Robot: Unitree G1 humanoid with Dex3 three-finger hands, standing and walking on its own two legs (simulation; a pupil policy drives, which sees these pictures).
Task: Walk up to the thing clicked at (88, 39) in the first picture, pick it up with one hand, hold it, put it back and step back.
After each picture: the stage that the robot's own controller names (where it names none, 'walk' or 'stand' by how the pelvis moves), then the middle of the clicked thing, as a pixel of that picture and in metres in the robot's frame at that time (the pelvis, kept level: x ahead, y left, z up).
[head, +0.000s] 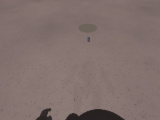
stand; (88, 39) +1.81 +0.06 -0.72
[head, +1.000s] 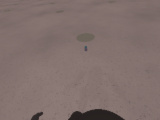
walk; (85, 48) +1.68 +0.26 -0.70
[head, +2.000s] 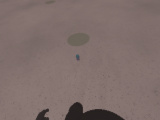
walk; (77, 57) +1.12 +0.34 -0.72
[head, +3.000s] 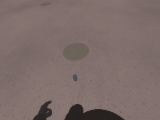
walk; (75, 77) +0.67 +0.28 -0.72
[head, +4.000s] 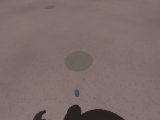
walk; (76, 93) +0.46 +0.20 -0.71
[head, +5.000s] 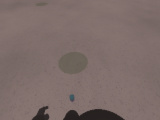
stand; (72, 98) +0.37 +0.20 -0.71
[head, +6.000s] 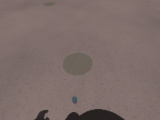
stand; (74, 100) +0.35 +0.18 -0.72
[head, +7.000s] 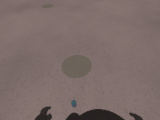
stand; (74, 103) +0.31 +0.19 -0.72
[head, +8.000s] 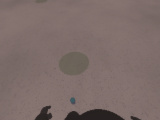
stand; (73, 101) +0.31 +0.19 -0.72
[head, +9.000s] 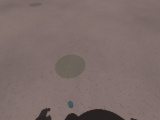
stand; (70, 104) +0.29 +0.21 -0.72
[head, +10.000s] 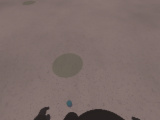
stand; (69, 103) +0.28 +0.22 -0.72
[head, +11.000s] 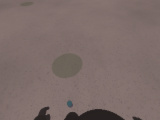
stand; (69, 104) +0.27 +0.24 -0.72
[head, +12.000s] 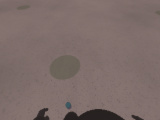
stand; (68, 105) +0.27 +0.25 -0.72
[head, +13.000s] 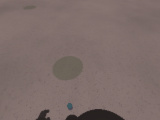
stand; (70, 106) +0.28 +0.21 -0.73
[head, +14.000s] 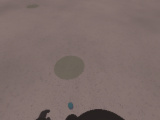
stand; (70, 106) +0.28 +0.20 -0.73
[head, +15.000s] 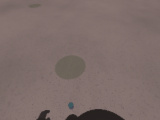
go down; (71, 106) +0.28 +0.20 -0.73
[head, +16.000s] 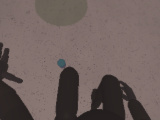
go down; (61, 64) +0.37 +0.25 -0.33
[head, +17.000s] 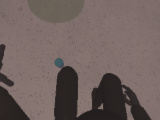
go down; (59, 63) +0.35 +0.27 -0.30
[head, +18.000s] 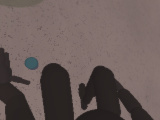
close in; (32, 64) +0.32 +0.31 -0.22
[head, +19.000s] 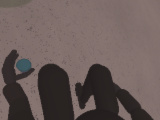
close; (24, 66) +0.32 +0.31 -0.20
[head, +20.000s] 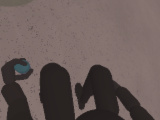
lift; (23, 68) +0.30 +0.32 -0.20
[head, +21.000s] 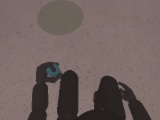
lift; (55, 72) +0.29 +0.25 -0.05
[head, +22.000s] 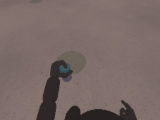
lift; (66, 72) +0.33 +0.17 +0.04
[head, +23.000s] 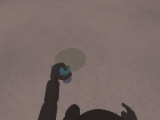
hold; (66, 74) +0.33 +0.17 +0.00
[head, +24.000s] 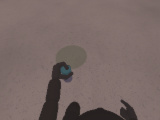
hold; (66, 74) +0.33 +0.17 -0.01
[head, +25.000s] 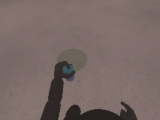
hold; (69, 73) +0.34 +0.16 +0.01
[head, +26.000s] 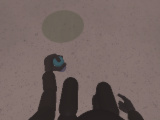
crouch; (60, 64) +0.37 +0.22 -0.09
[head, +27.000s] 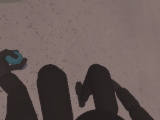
lower; (17, 61) +0.34 +0.34 -0.22
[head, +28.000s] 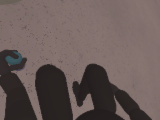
lower; (16, 62) +0.35 +0.33 -0.22
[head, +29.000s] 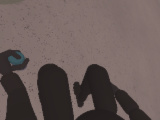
lower; (18, 61) +0.34 +0.33 -0.21
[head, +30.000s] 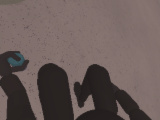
lower; (18, 63) +0.33 +0.34 -0.21
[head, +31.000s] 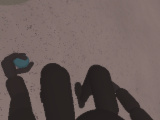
loosen; (23, 64) +0.32 +0.32 -0.21
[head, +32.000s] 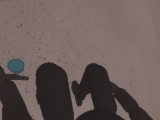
withdraw; (16, 66) +0.32 +0.32 -0.21
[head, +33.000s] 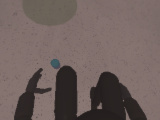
stand; (55, 64) +0.36 +0.29 -0.29
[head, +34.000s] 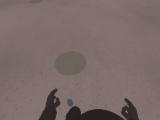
stand; (70, 102) +0.31 +0.20 -0.65
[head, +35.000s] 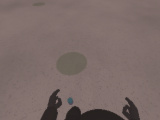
stand; (70, 101) +0.33 +0.22 -0.66
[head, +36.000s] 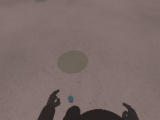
stand; (70, 99) +0.33 +0.21 -0.68
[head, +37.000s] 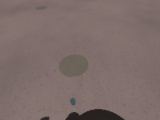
stand; (73, 101) +0.35 +0.21 -0.72
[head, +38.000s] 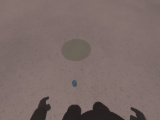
walk; (74, 83) +0.46 +0.18 -0.71
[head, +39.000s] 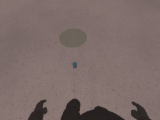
walk; (74, 65) +0.73 +0.22 -0.70
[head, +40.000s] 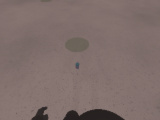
stand; (77, 65) +0.94 +0.21 -0.71
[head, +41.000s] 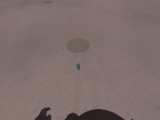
stand; (78, 66) +0.95 +0.20 -0.72
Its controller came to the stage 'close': yes
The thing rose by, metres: 0.71
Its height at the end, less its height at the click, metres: +0.00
